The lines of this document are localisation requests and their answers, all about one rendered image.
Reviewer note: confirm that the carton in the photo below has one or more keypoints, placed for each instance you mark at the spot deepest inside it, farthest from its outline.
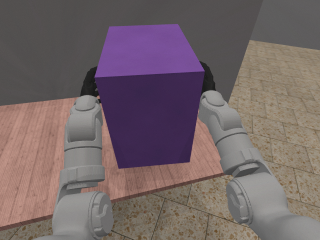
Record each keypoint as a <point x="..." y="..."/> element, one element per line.
<point x="149" y="81"/>

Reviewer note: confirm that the left robot upper arm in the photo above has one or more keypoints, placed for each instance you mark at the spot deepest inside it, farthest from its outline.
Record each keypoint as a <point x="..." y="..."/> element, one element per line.
<point x="82" y="216"/>

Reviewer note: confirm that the robot right hand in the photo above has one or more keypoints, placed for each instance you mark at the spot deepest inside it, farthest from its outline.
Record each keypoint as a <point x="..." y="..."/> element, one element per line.
<point x="208" y="81"/>

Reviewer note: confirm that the robot left hand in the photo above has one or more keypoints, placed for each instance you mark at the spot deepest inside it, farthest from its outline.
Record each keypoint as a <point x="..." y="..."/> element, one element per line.
<point x="89" y="84"/>

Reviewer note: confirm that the right robot upper arm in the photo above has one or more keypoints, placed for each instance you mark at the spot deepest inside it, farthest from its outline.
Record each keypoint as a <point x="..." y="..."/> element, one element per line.
<point x="258" y="201"/>

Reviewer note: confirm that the left robot forearm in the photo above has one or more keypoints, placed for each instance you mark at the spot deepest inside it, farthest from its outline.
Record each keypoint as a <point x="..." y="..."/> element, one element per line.
<point x="82" y="148"/>

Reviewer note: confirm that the table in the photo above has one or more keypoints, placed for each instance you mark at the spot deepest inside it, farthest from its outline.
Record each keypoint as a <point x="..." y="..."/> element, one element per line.
<point x="32" y="154"/>

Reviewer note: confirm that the right robot forearm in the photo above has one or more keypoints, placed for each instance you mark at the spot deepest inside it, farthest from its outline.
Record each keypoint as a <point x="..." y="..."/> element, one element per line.
<point x="238" y="156"/>

